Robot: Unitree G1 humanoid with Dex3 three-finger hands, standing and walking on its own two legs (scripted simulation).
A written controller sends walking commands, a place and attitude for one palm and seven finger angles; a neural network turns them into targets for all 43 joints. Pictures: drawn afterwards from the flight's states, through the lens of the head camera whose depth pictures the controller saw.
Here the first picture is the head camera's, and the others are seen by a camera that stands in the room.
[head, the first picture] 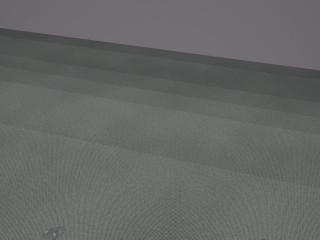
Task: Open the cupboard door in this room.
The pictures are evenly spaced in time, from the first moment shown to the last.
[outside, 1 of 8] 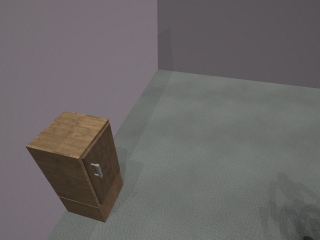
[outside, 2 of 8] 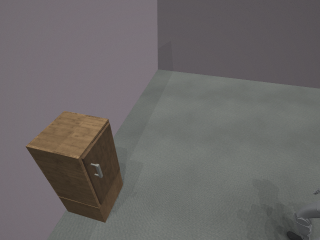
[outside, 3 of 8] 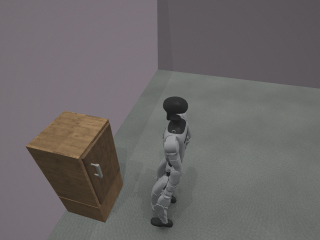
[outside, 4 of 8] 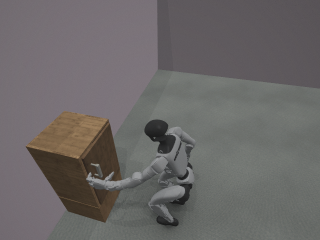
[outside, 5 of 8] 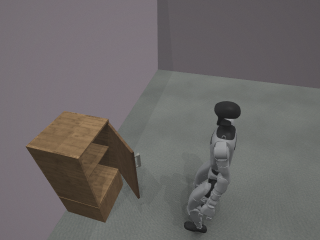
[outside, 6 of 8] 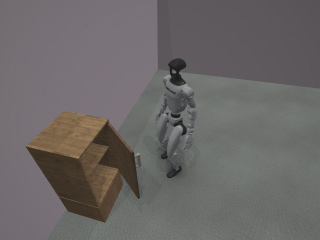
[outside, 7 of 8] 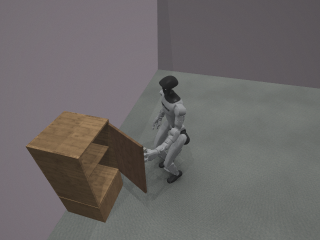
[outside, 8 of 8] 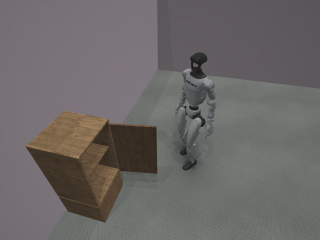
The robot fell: no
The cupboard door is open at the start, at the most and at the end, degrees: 0 100 100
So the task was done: yes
